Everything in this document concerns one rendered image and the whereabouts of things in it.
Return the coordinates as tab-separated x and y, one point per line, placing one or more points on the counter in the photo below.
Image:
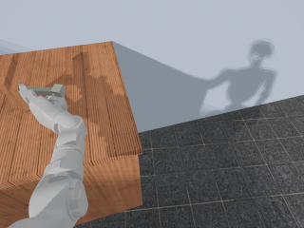
96	92

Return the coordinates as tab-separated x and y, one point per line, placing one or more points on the robot left forearm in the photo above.
69	151

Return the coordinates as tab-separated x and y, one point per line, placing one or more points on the robot left upper arm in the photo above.
57	204

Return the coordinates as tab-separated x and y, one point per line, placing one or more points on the robot left hand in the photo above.
45	109

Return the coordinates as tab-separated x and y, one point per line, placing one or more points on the tap lever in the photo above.
57	90

